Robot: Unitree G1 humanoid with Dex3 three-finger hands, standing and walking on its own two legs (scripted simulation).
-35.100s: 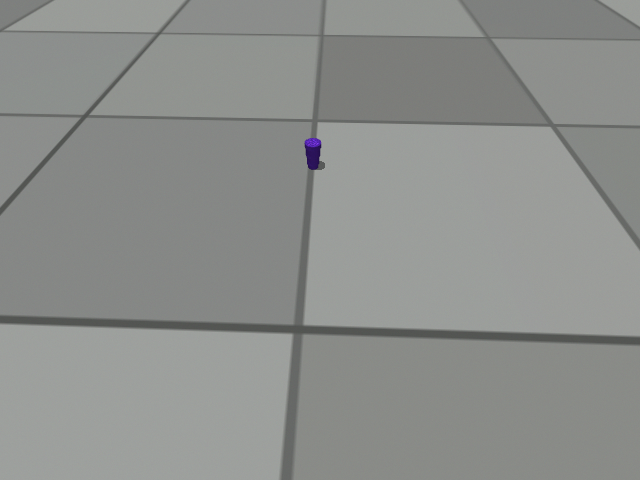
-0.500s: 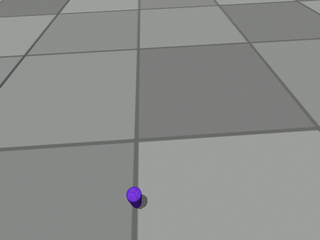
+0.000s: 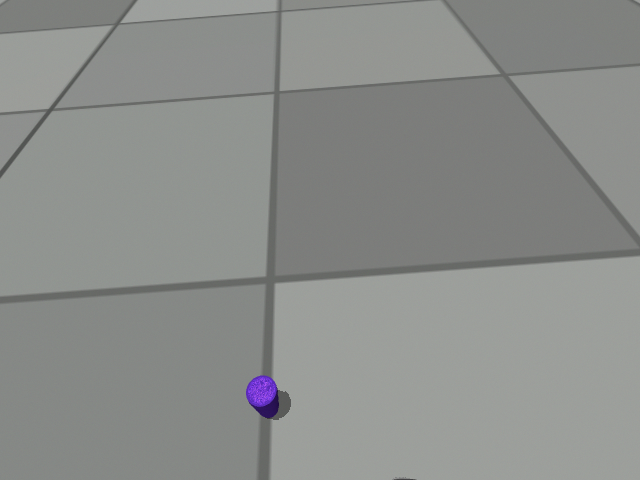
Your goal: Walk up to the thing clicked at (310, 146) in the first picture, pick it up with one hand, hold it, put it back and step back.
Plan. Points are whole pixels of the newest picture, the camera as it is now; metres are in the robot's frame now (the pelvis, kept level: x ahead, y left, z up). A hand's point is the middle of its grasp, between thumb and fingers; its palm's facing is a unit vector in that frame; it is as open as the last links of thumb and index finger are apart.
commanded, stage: walk up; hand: left
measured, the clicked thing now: (265, 399) +0.46 +0.19 -0.68
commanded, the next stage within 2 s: stand in 1.52 s
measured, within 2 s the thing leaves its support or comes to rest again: neither
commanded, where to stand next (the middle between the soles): +0.13 +0.00 m, yaw -2 degrees
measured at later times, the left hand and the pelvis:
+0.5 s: hand out of the picture +0.09 +0.34 -0.16, palm faces -0.06 -0.95 -0.31, open 7.4 cm; pelvis +0.05 +0.07 +0.01, yaw -1 degrees
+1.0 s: hand (135, 445) +0.22 +0.28 -0.13, palm faces -0.10 -0.93 -0.35, open 7.4 cm; pelvis +0.08 +0.03 +0.01, yaw -3 degrees
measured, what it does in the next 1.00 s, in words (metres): steps on the spot: left foot, then right foot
